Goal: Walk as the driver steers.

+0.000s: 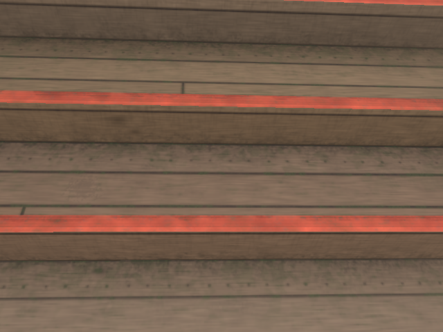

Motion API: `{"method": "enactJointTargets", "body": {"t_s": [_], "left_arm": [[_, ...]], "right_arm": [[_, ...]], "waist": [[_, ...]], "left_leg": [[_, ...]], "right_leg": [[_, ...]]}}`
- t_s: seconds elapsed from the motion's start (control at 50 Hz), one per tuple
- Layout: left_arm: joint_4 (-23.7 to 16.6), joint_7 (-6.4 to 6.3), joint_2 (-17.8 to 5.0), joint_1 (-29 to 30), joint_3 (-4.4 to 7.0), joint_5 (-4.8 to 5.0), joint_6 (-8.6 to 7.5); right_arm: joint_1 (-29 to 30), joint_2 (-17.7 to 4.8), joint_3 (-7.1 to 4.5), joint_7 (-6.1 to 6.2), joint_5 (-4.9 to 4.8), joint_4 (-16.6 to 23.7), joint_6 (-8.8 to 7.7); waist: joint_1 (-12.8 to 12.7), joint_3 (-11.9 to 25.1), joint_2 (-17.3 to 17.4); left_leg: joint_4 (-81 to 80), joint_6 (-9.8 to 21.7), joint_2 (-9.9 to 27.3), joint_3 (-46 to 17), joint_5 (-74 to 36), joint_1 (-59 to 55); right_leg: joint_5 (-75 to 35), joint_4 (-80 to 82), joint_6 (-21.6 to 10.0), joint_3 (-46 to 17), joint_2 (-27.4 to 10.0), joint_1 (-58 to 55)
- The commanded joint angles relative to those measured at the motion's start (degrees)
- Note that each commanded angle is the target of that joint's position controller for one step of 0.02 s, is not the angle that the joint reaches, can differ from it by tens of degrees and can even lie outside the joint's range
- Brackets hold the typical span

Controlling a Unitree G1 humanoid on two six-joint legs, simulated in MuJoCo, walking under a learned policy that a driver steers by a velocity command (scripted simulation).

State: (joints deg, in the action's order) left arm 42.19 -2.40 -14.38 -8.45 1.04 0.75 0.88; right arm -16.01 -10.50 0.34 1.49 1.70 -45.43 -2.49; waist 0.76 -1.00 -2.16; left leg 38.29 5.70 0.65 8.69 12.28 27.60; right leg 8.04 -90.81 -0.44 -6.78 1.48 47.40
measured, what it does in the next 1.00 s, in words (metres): climbs, turning right: right foot 0.15 m higher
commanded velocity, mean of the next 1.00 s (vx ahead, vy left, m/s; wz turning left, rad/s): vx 0.40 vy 0.00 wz -0.27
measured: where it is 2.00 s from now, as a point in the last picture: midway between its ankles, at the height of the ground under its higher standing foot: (370, 83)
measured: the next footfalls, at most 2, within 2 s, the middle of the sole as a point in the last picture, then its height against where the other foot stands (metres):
right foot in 0.66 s outside the picture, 0.15 m higher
left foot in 1.26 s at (350, 203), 0.15 m higher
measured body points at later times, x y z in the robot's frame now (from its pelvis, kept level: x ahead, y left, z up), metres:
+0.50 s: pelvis +0.14 -0.06 +0.02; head +0.14 -0.07 +0.47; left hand +0.34 +0.12 -0.08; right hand +0.08 -0.31 -0.12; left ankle +0.09 +0.07 -0.71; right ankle +0.17 -0.23 -0.49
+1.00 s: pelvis +0.39 -0.30 +0.17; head +0.36 -0.31 +0.61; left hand +0.45 -0.08 +0.03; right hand +0.50 -0.57 +0.07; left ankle +0.49 -0.20 -0.35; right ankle +0.32 -0.35 -0.56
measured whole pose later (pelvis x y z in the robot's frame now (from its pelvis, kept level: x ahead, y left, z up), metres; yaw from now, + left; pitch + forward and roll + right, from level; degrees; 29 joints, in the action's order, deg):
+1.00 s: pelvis +0.39 -0.30 +0.17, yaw -19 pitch -2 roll +1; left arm 53.1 0.2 -7.6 -25.9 -0.1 -3.2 -3.9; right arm -6.2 -11.7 -1.7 -0.9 -1.8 -41.5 -0.1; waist -1.0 2.2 2.3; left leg 100.5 6.4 -0.6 -0.6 6.6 54.1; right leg 22.7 -31.9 -2.1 17.6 -4.7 7.3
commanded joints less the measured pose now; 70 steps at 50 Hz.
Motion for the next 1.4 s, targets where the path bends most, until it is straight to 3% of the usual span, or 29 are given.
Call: {"method": "enactJointTargets", "body": {"t_s": [0.02, 0.08, 0.16, 0.38, 0.5, 0.62, 0.66, 0.68, 0.7, 0.72, 0.74, 0.76, 0.78, 0.82, 0.86, 0.9, 0.98, 1.04, 1.14, 1.16, 1.18, 1.22, 1.24, 1.26, 1.28, 1.3, 1.34, 1.36, 1.4], "left_arm": [[-4.39, -1.25, -1.65, -3.24, -0.28, -1.18, 0.34], [-3.77, -0.79, -4.78, -5.96, 1.47, -0.98, 0.61], [-3.68, -0.49, -3.04, -5.12, 1.94, -0.36, 0.62], [-6.00, 0.22, 1.52, -2.90, 0.79, 0.24, -0.19], [-10.07, 1.94, 3.47, 3.83, -0.73, 0.45, -0.60], [-14.49, 4.98, 4.77, 12.85, -2.84, 1.01, -0.42], [-11.77, 5.67, -0.50, 3.30, -0.53, 1.14, -1.32], [-7.31, 5.39, -4.45, -7.12, 2.34, 2.80, -1.83], [-6.55, 4.51, -5.75, -12.68, 3.79, 4.29, -2.01], [-4.33, 2.20, -11.96, -19.05, 6.11, 3.72, -1.00], [-0.46, 1.71, -13.11, -23.53, 5.25, -0.94, -1.31], [-0.04, 2.73, -10.75, -21.33, 4.10, -2.85, -2.68], [1.40, 3.82, -9.01, -18.80, 3.81, -2.26, -4.10], [3.62, 4.70, 0.64, -11.61, 1.26, -1.69, -5.49], [4.83, 4.42, 4.78, -9.41, 0.11, -1.83, -6.69], [7.26, 4.00, 6.24, -11.72, -0.38, -2.18, -6.45], [5.51, 2.07, 3.67, -7.19, -1.47, -5.14, -6.11], [7.42, 1.00, 3.76, -13.85, -2.45, -4.68, -4.47], [5.88, -2.79, -1.30, -15.71, -1.55, -3.80, -2.06], [4.66, -3.73, -4.39, -10.48, -1.05, -3.30, -1.79], [4.18, -4.43, -8.88, -10.65, -0.15, -2.32, -1.86], [-0.51, -2.14, -16.61, -2.93, 1.91, -1.66, -2.49], [-2.23, -0.73, -17.86, 2.36, 2.78, -0.53, -1.37], [-4.00, 0.40, -12.93, 7.63, 1.97, 1.52, -2.37], [-10.05, 2.27, 0.43, 6.80, -1.13, 1.45, -4.87], [-11.83, 4.41, 1.96, 1.24, -2.08, 0.39, -7.87], [-13.65, 6.12, 2.82, 5.47, -2.74, -1.30, -9.41], [-12.73, 6.36, 4.33, 4.05, -3.09, -2.28, -9.31], [-12.20, 7.01, 3.97, 2.37, -3.36, -3.13, -8.45]], "right_arm": [[1.93, -5.00, -0.78, 2.50, 0.01, 3.87, 0.76], [0.59, -9.48, -2.56, 3.05, -0.42, 5.34, -0.22], [-3.30, -9.13, -2.99, 2.24, 0.06, 4.30, -0.26], [-7.78, -8.89, -3.78, 1.17, 0.65, 0.49, -1.10], [-7.75, -9.65, -4.15, 1.36, 0.90, -1.86, 0.00], [-5.80, -13.01, -5.57, 2.01, -1.47, -3.37, 2.75], [-6.75, -17.57, -6.06, 1.21, -2.53, -3.61, 3.05], [-12.30, -13.61, -4.25, 0.43, -1.61, -5.50, 2.00], [-14.66, -13.81, -3.50, -0.97, -2.47, -5.68, -0.32], [-8.38, -12.05, -2.89, -2.48, -4.59, -3.53, -2.22], [-6.09, -12.10, -3.96, -4.15, -5.36, -5.21, -3.10], [-0.39, -9.32, -4.32, -4.38, -6.92, -3.60, -2.83], [5.16, -6.18, -3.88, -3.87, -7.28, -0.53, -2.36], [8.57, -4.29, -3.56, -3.15, -4.47, 1.57, -1.68], [4.16, -3.57, -3.51, -3.14, -5.32, 1.90, -0.27], [4.17, 0.24, -1.87, -2.62, -4.53, 3.33, 1.33], [3.79, -3.79, -2.73, -2.06, -2.86, 3.79, 3.42], [6.98, -0.73, -1.57, -2.11, -3.92, 6.57, 4.33], [21.11, -1.87, 0.86, -4.15, -3.60, 17.85, 3.19], [17.38, -2.93, 0.73, -4.60, -3.44, 18.61, 2.56], [14.44, -3.85, 0.55, -4.58, -4.37, 17.68, 2.48], [-7.67, -11.50, -3.96, -3.77, -2.46, 11.87, 3.17], [-14.65, -13.87, -5.71, -2.96, -2.39, 9.22, 3.50], [-17.82, -15.41, -6.65, -2.96, -1.67, 6.75, 3.84], [-13.28, -13.71, -5.18, -2.93, 0.97, 3.97, 3.21], [-8.69, -10.74, -3.98, -1.83, 0.87, 7.06, 1.67], [-11.42, -4.19, -2.44, -2.07, -0.44, 4.33, -0.31], [-8.70, -0.95, -1.52, -2.26, -0.29, 3.84, -1.26], [-8.86, -0.61, -0.90, -1.70, -0.61, 2.16, -2.36]], "waist": [[-2.18, 3.87, 7.84], [-0.22, 7.44, 6.73], [1.88, 3.20, 6.14], [1.40, -3.19, 5.67], [1.67, -6.41, 4.50], [1.78, -8.73, 6.66], [-3.67, -2.34, 5.56], [-7.40, 7.99, 3.80], [-10.85, 15.79, 5.73], [-12.82, 21.72, -2.78], [-11.02, 31.32, -9.33], [-9.55, 24.48, -3.62], [-8.44, 14.30, -3.10], [-4.70, 4.75, -5.34], [-0.65, 1.14, -2.85], [1.12, -1.46, -1.84], [3.83, -1.98, -2.40], [2.02, -7.45, -1.09], [1.27, -9.60, -1.85], [6.31, -4.68, -1.75], [8.07, 3.77, -3.19], [16.37, 16.20, -12.36], [19.13, 16.22, -12.52], [19.66, 9.71, -3.08], [5.91, 3.52, 19.56], [1.35, 6.71, 16.02], [-0.52, -3.57, -0.21], [-3.67, -2.46, -4.40], [-3.95, 0.22, -0.63]], "left_leg": [[-22.51, 5.61, 12.01, -10.57, 2.90, -5.21], [-27.85, 8.60, 18.45, -16.57, 11.72, -15.05], [-27.82, 7.08, 19.71, -17.07, 23.78, -22.39], [-30.82, 7.79, 24.95, -8.85, 19.32, -28.97], [-29.88, 3.58, 24.62, 1.37, 9.90, -34.58], [-36.00, 1.65, 25.17, 7.56, 1.71, -32.61], [-26.21, 4.03, 21.72, 10.23, -44.71, -21.19], [-10.34, 3.40, 17.20, 11.32, -71.75, -13.21], [2.35, -0.49, 15.57, 5.38, -66.86, -1.42], [27.39, -6.55, 7.62, 1.80, -22.76, 8.38], [47.81, -6.17, 3.46, -11.32, 0.91, 1.63], [54.95, -5.31, 2.78, -16.50, 4.26, 3.82], [56.69, -3.96, 2.60, -15.66, 2.46, 8.98], [63.89, -0.96, 5.09, -16.28, 0.33, 14.20], [66.86, 1.48, 3.35, -17.44, -1.11, 17.40], [70.45, 3.27, 1.74, -16.44, -1.76, 25.60], [69.20, -0.04, -2.12, -7.05, -8.09, 24.92], [86.24, 0.58, -3.37, -9.14, 1.19, 45.93], [66.60, -0.60, -0.55, -0.32, 5.95, 50.60], [54.12, 1.14, 1.46, 0.25, 1.00, 35.19], [43.32, 1.53, -4.96, 8.89, 1.86, 9.59], [40.16, 1.03, -9.64, 7.15, 15.94, -14.33], [27.27, 3.18, -9.87, 1.54, 22.93, -14.21], [7.31, 7.90, -6.70, -10.66, 13.07, -16.56], [-12.49, 15.25, -1.38, -47.10, 20.24, -16.96], [-22.74, 16.85, 5.49, -68.16, 38.49, -15.51], [-23.06, 11.94, 6.09, -62.53, 33.73, -4.40], [-18.51, 10.81, 4.91, -57.42, 32.36, -1.11], [-17.39, 10.87, 1.72, -50.11, 22.96, -3.31]], "right_leg": [[-2.77, 8.32, 4.05, 1.46, -1.99, 1.20], [-0.53, 6.10, 6.19, 1.35, -4.95, 5.23], [1.94, -2.90, 5.40, 2.39, -4.51, 17.02], [2.94, -11.35, 3.15, 1.13, -7.56, 27.41], [6.50, -10.23, 0.87, 2.08, -11.58, 33.11], [12.82, 12.33, -3.81, 8.32, -15.43, 20.89], [20.55, 27.35, -6.87, 20.67, -3.20, -14.37], [15.30, 26.36, -10.22, 21.96, 4.88, -37.17], [11.37, 34.57, -12.74, 9.80, 1.14, -58.29], [20.70, 52.86, -16.29, -17.72, -12.21, -67.50], [24.60, 65.82, -15.32, -35.33, -21.36, -61.09], [23.35, 68.01, -10.91, -28.18, -21.61, -53.16], [22.48, 66.70, -9.14, -21.23, -21.71, -44.99], [17.74, 62.28, -6.28, -10.80, -20.76, -34.40], [16.20, 65.59, -4.83, -4.32, -20.68, -31.89], [10.24, 69.13, -3.01, 1.50, -21.42, -33.07], [0.19, 78.36, -4.57, 16.12, -18.33, -29.83], [-3.84, 74.85, -4.49, 18.01, -19.05, -41.28], [-11.03, 81.15, -2.19, 23.81, -17.56, -45.26], [-28.72, 81.54, -0.80, 29.01, -15.19, -40.95], [-57.25, 81.06, -3.64, 29.07, -12.53, -33.54], [-102.39, 63.90, -9.93, 22.50, -19.30, -41.22], [-101.68, 49.72, -9.53, 20.68, -18.05, -47.51], [-58.18, 25.22, -5.95, 17.52, -11.50, -40.56], [6.86, 2.45, -1.43, 7.70, 6.28, -15.45], [7.57, -8.22, -3.08, -5.04, 5.91, -8.45], [2.61, -9.92, -4.96, -4.22, 3.19, -2.07], [-0.01, -12.09, -5.57, -4.01, 1.04, -1.15], [1.07, -26.35, -6.09, -2.42, 0.14, 5.78]]}}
